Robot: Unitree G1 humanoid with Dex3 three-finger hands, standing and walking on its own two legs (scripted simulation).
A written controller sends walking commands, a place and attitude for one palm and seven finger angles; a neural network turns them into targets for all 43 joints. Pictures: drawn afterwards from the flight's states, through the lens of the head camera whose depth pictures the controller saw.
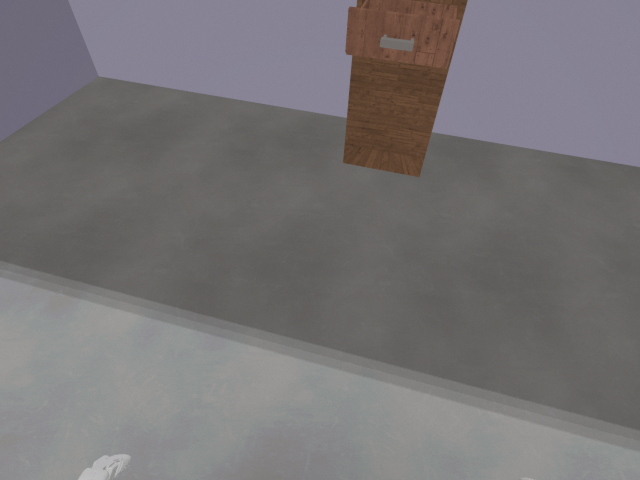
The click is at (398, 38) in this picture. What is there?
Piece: drawer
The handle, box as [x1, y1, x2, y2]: [380, 35, 413, 50]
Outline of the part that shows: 381,37 380,46 405,50 412,49 413,38 411,38 410,40 388,38 386,35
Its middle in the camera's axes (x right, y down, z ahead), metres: +0.25 -0.65 +1.27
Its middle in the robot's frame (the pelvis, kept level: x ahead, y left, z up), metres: +1.39 -0.19 -0.01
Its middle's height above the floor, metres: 0.76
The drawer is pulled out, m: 0.29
